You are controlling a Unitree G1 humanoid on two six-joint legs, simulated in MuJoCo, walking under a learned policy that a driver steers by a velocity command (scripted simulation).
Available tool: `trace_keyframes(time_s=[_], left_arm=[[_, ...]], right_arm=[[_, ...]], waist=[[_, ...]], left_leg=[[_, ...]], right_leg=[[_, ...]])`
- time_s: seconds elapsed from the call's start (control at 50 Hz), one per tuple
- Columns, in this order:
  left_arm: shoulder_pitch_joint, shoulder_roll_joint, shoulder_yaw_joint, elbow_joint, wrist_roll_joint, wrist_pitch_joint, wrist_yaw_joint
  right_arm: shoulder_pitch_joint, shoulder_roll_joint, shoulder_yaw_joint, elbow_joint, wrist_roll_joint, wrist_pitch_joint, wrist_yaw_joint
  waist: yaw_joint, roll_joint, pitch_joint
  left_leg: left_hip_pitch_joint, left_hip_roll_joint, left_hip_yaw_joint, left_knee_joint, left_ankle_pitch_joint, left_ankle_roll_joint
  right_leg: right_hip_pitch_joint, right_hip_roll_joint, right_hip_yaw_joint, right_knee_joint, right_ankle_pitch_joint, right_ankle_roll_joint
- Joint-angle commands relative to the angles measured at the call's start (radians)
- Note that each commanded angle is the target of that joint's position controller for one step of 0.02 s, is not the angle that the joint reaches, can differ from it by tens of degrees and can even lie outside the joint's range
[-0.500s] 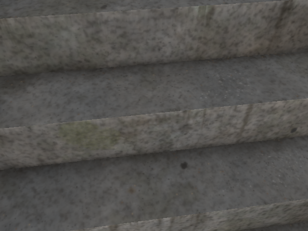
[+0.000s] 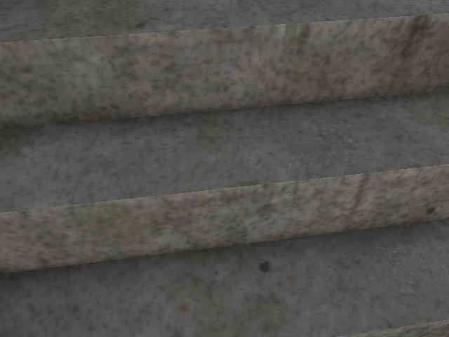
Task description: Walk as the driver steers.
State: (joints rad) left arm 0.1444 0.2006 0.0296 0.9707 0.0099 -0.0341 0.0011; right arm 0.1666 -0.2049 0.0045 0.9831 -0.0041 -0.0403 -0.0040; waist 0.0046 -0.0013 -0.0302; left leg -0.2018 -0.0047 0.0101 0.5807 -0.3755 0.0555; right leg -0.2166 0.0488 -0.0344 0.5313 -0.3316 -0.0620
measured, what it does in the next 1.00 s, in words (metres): stands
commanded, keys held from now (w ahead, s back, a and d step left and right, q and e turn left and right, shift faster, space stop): w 1.00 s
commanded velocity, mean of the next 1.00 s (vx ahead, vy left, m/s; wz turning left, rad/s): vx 0.49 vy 0.00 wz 0.00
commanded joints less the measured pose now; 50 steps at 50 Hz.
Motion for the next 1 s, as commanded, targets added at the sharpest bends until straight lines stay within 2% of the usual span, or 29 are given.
trace_keyframes(time_s=[0.02, 0.08, 0.12, 0.14, 0.16, 0.2, 0.26, 0.3, 0.34, 0.38, 0.46, 0.48, 0.5, 0.52, 0.54, 0.58, 0.66, 0.92, 1.0], left_arm=[[0.005, 0.098, 0.018, -0.052, -0.003, -0.001, 0.008], [-0.026, 0.077, 0.007, -0.070, 0.000, 0.002, 0.008], [-0.016, 0.080, 0.007, -0.070, -0.007, 0.002, 0.007], [-0.035, 0.087, 0.007, -0.077, -0.007, 0.000, 0.007], [-0.050, 0.074, 0.001, -0.088, -0.002, -0.003, 0.008], [-0.065, 0.080, 0.000, -0.099, 0.003, -0.007, 0.010], [-0.074, 0.081, -0.002, -0.110, 0.003, -0.008, 0.010], [-0.079, 0.078, -0.005, -0.116, 0.003, -0.005, 0.011], [-0.087, 0.058, -0.015, -0.121, -0.002, -0.010, 0.004], [-0.088, 0.065, -0.017, -0.122, -0.001, -0.017, 0.002], [-0.090, 0.075, -0.022, -0.127, 0.002, -0.024, -0.001], [-0.127, -0.002, -0.061, -0.155, 0.009, -0.041, 0.009], [-0.127, 0.020, -0.059, -0.153, 0.008, -0.046, 0.017], [-0.107, 0.059, -0.053, -0.152, 0.010, -0.048, 0.020], [-0.099, 0.071, -0.051, -0.154, 0.009, -0.046, 0.020], [-0.096, 0.074, -0.053, -0.162, 0.008, -0.043, 0.021], [-0.111, 0.067, -0.059, -0.170, 0.014, -0.041, 0.017], [-0.166, 0.079, -0.072, -0.193, 0.017, -0.051, 0.010], [-0.160, 0.081, -0.074, -0.188, 0.020, -0.044, 0.005]], right_arm=[[0.012, -0.100, -0.016, -0.045, 0.001, -0.012, 0.001], [-0.030, -0.097, -0.011, -0.068, -0.003, -0.012, -0.004], [-0.053, -0.104, -0.010, -0.078, 0.001, -0.005, -0.009], [-0.067, -0.101, -0.007, -0.087, 0.002, -0.003, -0.012], [-0.079, -0.112, -0.008, -0.091, -0.002, -0.007, -0.010], [-0.096, -0.113, -0.006, -0.102, -0.005, -0.015, -0.007], [-0.097, -0.108, -0.001, -0.108, -0.006, -0.022, 0.000], [-0.103, -0.106, 0.002, -0.111, -0.007, -0.023, 0.005], [-0.098, -0.110, 0.001, -0.110, -0.010, -0.015, 0.007], [-0.119, -0.110, 0.001, -0.120, -0.013, -0.013, 0.007], [-0.130, -0.113, 0.003, -0.126, -0.014, -0.014, 0.009], [-0.192, -0.025, 0.041, -0.168, -0.020, -0.028, -0.010], [-0.185, -0.058, 0.031, -0.168, -0.016, -0.032, -0.019], [-0.144, -0.086, 0.026, -0.161, -0.022, -0.032, -0.022], [-0.131, -0.102, 0.024, -0.160, -0.022, -0.030, -0.024], [-0.127, -0.106, 0.024, -0.161, -0.019, -0.029, -0.024], [-0.147, -0.089, 0.032, -0.171, -0.022, -0.032, -0.018], [-0.171, -0.104, 0.037, -0.172, -0.027, -0.043, -0.012], [-0.161, -0.105, 0.042, -0.170, -0.028, -0.044, -0.011]], waist=[[0.000, 0.014, -0.078], [0.003, 0.027, -0.049], [0.016, 0.030, -0.029], [0.013, 0.011, -0.003], [0.020, -0.006, 0.002], [0.019, -0.014, 0.003], [0.014, 0.007, -0.027], [0.012, 0.010, -0.032], [0.006, 0.009, -0.015], [0.007, 0.018, -0.004], [0.007, 0.007, -0.023], [0.011, -0.027, 0.030], [0.008, -0.001, 0.018], [-0.002, -0.031, -0.035], [0.000, -0.026, -0.082], [0.005, 0.001, -0.112], [0.006, 0.012, -0.081], [0.002, -0.005, -0.057], [0.002, -0.002, -0.046]], left_leg=[[0.020, 0.061, -0.055, -0.031, 0.561, 0.086], [0.038, 0.081, -0.080, -0.090, 0.585, 0.085], [0.046, 0.090, -0.093, -0.116, 0.519, 0.085], [0.035, 0.089, -0.097, -0.129, 0.477, 0.084], [0.025, 0.090, -0.099, -0.144, 0.452, 0.085], [0.034, 0.091, -0.094, -0.153, 0.454, 0.080], [0.064, 0.094, -0.093, -0.169, 0.451, 0.066], [0.073, 0.095, -0.096, -0.184, 0.415, 0.060], [0.087, 0.105, -0.121, -0.210, 0.320, 0.057], [0.086, 0.107, -0.128, -0.223, 0.314, 0.059], [0.100, 0.107, -0.121, -0.221, 0.365, 0.052], [0.093, 0.157, -0.147, -0.305, 0.557, 0.037], [0.126, 0.157, -0.148, -0.302, 0.600, 0.023], [0.167, 0.158, -0.141, -0.298, 0.622, 0.013], [0.195, 0.158, -0.138, -0.287, 0.647, 0.012], [0.205, 0.158, -0.136, -0.299, 0.627, 0.006], [0.178, 0.161, -0.143, -0.340, 0.541, 0.001], [0.127, 0.159, -0.150, -0.376, 0.401, -0.002], [0.115, 0.156, -0.153, -0.381, 0.358, -0.001]], right_leg=[[0.096, -0.118, 0.088, -0.003, 0.664, -0.102], [0.067, -0.110, 0.086, -0.017, 0.510, -0.078], [0.046, -0.106, 0.092, -0.062, 0.353, -0.066], [0.038, -0.109, 0.101, -0.093, 0.311, -0.064], [0.048, -0.110, 0.108, -0.111, 0.269, -0.064], [0.058, -0.119, 0.121, -0.136, 0.289, -0.063], [0.079, -0.126, 0.126, -0.145, 0.313, -0.058], [0.082, -0.128, 0.126, -0.151, 0.298, -0.052], [0.052, -0.120, 0.118, -0.145, 0.261, -0.043], [0.045, -0.123, 0.121, -0.149, 0.254, -0.039], [0.063, -0.130, 0.125, -0.145, 0.303, -0.032], [0.067, -0.196, 0.176, -0.287, 0.476, -0.022], [0.105, -0.192, 0.175, -0.284, 0.546, -0.007], [0.137, -0.198, 0.167, -0.264, 0.602, -0.004], [0.171, -0.199, 0.165, -0.261, 0.627, 0.000], [0.192, -0.198, 0.158, -0.280, 0.568, 0.006], [0.169, -0.201, 0.158, -0.312, 0.469, 0.009], [0.133, -0.203, 0.163, -0.322, 0.330, 0.020], [0.129, -0.199, 0.162, -0.326, 0.296, 0.017]])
